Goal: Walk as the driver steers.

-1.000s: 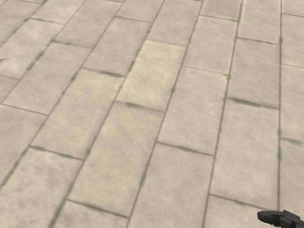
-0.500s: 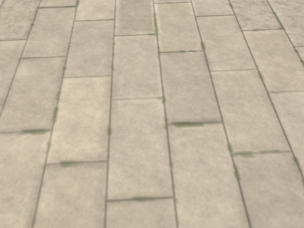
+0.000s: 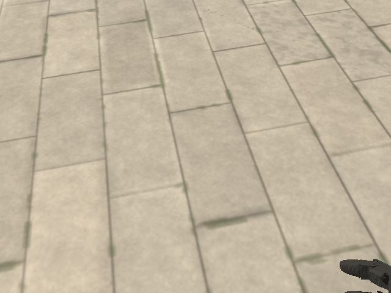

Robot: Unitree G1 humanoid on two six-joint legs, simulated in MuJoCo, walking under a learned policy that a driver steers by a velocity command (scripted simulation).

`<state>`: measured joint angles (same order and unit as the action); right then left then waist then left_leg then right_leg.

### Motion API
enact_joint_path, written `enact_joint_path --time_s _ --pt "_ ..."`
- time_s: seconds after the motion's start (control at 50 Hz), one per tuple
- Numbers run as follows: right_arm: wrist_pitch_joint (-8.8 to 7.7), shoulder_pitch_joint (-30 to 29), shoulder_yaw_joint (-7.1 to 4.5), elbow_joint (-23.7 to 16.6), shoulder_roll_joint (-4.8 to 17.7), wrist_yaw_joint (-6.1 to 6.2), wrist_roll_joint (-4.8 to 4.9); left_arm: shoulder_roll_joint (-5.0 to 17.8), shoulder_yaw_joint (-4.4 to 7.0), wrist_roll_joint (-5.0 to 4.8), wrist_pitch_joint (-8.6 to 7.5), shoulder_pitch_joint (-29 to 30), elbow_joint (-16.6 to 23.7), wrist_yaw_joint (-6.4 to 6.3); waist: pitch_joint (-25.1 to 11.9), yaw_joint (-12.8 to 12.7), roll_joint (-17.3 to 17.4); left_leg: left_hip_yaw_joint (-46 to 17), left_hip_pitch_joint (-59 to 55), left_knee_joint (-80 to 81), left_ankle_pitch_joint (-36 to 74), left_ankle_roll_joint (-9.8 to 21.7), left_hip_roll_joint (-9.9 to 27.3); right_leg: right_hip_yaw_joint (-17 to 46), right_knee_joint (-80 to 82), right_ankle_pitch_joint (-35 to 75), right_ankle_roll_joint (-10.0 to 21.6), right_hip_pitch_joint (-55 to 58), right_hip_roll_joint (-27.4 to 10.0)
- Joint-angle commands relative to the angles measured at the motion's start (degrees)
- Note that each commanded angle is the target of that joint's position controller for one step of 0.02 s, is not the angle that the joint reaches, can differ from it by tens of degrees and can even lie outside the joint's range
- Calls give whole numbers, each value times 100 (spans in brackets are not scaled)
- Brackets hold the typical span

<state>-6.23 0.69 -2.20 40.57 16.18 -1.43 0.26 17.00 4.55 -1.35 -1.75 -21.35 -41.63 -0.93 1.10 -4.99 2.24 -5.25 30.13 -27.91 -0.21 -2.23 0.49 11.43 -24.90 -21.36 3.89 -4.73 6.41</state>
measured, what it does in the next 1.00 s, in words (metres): walks ahead: left foot, then right foot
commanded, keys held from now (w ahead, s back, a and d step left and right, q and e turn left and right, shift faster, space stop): w+e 0.36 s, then w+q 0.64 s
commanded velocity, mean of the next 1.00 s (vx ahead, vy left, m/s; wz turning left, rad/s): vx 0.50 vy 0.00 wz -0.09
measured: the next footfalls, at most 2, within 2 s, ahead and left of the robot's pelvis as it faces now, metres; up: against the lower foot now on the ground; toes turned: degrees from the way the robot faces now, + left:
left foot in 0.04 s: +0.19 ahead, +0.14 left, +0.00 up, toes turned -5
right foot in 0.54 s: +0.41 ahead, -0.20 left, +0.00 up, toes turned -17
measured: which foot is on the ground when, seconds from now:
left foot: up 0.00-0.02, down 0.04-0.56, up 0.58-1.00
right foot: down 0.00-0.04, up 0.06-0.52, down 0.54-1.00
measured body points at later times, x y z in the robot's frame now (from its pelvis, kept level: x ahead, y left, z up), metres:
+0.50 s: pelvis +0.26 -0.02 +0.00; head +0.29 -0.04 +0.44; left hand +0.55 +0.13 -0.07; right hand +0.18 -0.30 -0.13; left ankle +0.15 +0.14 -0.73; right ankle +0.37 -0.19 -0.72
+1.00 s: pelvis +0.52 -0.09 +0.00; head +0.55 -0.08 +0.44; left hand +0.57 +0.20 -0.13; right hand +0.70 -0.34 -0.10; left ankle +0.69 +0.03 -0.71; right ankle +0.37 -0.19 -0.73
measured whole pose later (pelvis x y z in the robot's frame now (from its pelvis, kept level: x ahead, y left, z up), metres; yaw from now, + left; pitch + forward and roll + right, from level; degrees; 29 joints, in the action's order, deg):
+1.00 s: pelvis +0.52 -0.09 +0.00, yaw -1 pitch +1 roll -3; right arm -1.3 5.4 -2.7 43.8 14.9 -3.2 1.1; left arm 15.8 4.9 -0.5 -3.8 -18.5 -47.6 -0.8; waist 1.8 -3.5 2.0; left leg 1.5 35.5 -38.2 -2.9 2.5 5.0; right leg -15.7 -14.1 -20.5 -1.5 6.2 -0.1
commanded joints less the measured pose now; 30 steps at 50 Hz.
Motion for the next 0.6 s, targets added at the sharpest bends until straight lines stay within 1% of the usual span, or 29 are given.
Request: enact_joint_path --time_s 0.02,0.04,0.06,0.08,0.1,0.12,0.14,0.16,0.18,0.2,0.22,0.28,0.32,0.36,0.38,0.4,0.42,0.44,0.46,0.48,0.5,0.52,0.54,0.56,0.58,0.6 --pt "-177 437 -348 -247 879 30 1 707 178 16 -15 196 343 -31 -385 623 -965 150 -1450 352 -276 325 -39 1186 -314 2004 514 -368 -1192" --pt "-205 1187 -434 -164 1115 72 -103 403 61 66 -35 239 431 -6 -1057 977 -659 -408 -2783 205 -425 661 631 841 -1558 1758 311 -865 -886" --pt "-141 1955 -570 -28 1616 104 -196 57 -50 -38 -80 -423 569 -7 -1970 895 822 -2648 -4942 433 -1511 1551 1960 -11 -3523 34 -154 -2769 -68" --pt "-86 2049 -517 57 1323 56 -35 386 -45 -85 -105 -559 584 -20 -1964 875 1490 -4120 -5126 964 -2880 1769 2427 -103 -4566 -1290 -248 -3817 -292" --pt "-49 1753 -397 -38 887 74 7 838 77 -95 -83 -128 542 -14 -1141 981 814 -3439 -4438 1116 -3273 1527 2212 -55 -4973 -830 -291 -4146 -591" --pt "8 1480 -341 -90 730 97 -33 894 99 -38 -47 276 608 -16 -652 953 400 -2605 -3749 1145 -2721 1322 1978 -296 -5004 -416 -319 -4076 -791" --pt "39 1258 -293 -55 605 103 -62 831 111 22 -40 515 685 1 -249 850 257 -1988 -3094 1292 -2061 1266 1743 -354 -4741 -114 -334 -3958 -950" --pt "36 1138 -249 -27 496 119 -97 747 128 26 -18 558 711 29 -103 715 356 -1516 -2688 1429 -1611 1195 1562 -366 -4522 90 -321 -3733 -1122" --pt "24 1082 -245 7 483 123 -102 621 109 -15 14 497 715 59 -31 634 469 -1165 -2406 1578 -1351 1172 1444 -437 -4376 192 -321 -3520 -1211" --pt "2 1082 -258 49 494 122 -76 487 83 -34 45 487 729 76 -12 607 485 -887 -2287 1701 -1111 1214 1410 -514 -4255 252 -338 -3464 -1253" --pt "-21 1100 -284 96 564 121 -58 405 60 -30 69 557 782 83 29 599 436 -653 -2234 1809 -869 1274 1423 -555 -4097 362 -369 -3509 -1289" --pt "-42 1170 -363 222 796 128 -64 315 17 13 78 837 910 106 33 624 225 -95 -2405 1947 -162 1385 1511 -581 -3447 978 -460 -3721 -1360" --pt "-12 1149 -375 270 863 134 -51 283 -5 5 44 1045 935 165 52 683 168 386 -2515 1946 177 1290 1401 -699 -2814 1599 -448 -3628 -1337" --pt "31 1236 -383 336 937 150 -25 210 -42 6 0 1432 1015 239 147 833 136 792 -2574 1929 310 1171 1315 -912 -2136 2114 -403 -3429 -1266" --pt "50 1421 -377 417 951 142 6 114 -85 21 -25 1659 1075 267 190 939 75 858 -2551 1938 287 1165 1307 -985 -1822 2173 -363 -3251 -1204" --pt "73 1598 -374 510 981 120 45 48 -116 19 -43 1828 1133 289 252 992 38 866 -2588 1962 257 1179 1342 -1041 -1564 2131 -315 -3112 -1135" --pt "103 1725 -381 594 1038 98 94 49 -125 9 -58 1973 1199 312 336 999 42 820 -2701 1959 275 1199 1413 -1085 -1352 1994 -260 -3065 -1081" --pt "141 1796 -392 666 1106 82 147 100 -116 9 -73 2082 1256 332 411 965 71 748 -2869 1907 423 1212 1504 -1129 -1159 1778 -195 -3056 -1043" --pt "183 1831 -404 725 1177 74 196 178 -92 27 -91 2128 1286 344 440 902 114 673 -3053 1780 731 1211 1590 -1195 -982 1517 -124 -3002 -997" --pt "222 1826 -414 765 1251 74 229 279 -53 50 -113 2062 1281 350 380 785 183 638 -3191 1545 1319 1177 1630 -1274 -797 1283 -46 -2771 -903" --pt "252 1793 -416 804 1318 81 245 434 24 77 -133 1732 1198 342 144 528 264 678 -3238 1079 2215 1092 1580 -1376 -582 1214 47 -2173 -745" --pt "276 1733 -374 842 1273 90 254 651 157 100 -143 920 942 313 -349 41 214 884 -2996 156 2862 939 1358 -1531 -262 1578 193 -948 -563" --pt "244 1781 -266 819 1028 100 171 991 307 137 -120 15 692 233 -1005 -364 129 999 -2041 -1089 2151 705 1081 -1179 -521 1860 361 725 -902" --pt "156 2196 -30 571 325 49 -1 1650 419 264 -100 -579 635 133 -1998 -246 -1231 1062 206 -3436 -1128 264 243 1327 -431 1425 1147 2945 -2663" --pt "54 2180 -62 687 532 45 108 1371 328 253 -112 -620 693 133 -2714 -324 -1401 21 701 -4481 -3383 223 -103 2857 394 1207 1470 2862 -3204" --pt "43 1760 -223 563 979 31 292 1030 204 217 -141 -287 630 161 -1765 -291 -1054 -139 1199 -4778 -3113 260 202 1919 501 1096 1181 2174 -2966"
Keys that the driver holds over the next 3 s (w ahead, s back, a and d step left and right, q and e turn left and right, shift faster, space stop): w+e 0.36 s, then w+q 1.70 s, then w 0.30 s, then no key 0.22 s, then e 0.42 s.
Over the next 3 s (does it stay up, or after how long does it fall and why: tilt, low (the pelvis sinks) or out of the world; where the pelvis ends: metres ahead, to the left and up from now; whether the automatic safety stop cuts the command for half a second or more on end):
stays up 1.36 0.28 0.00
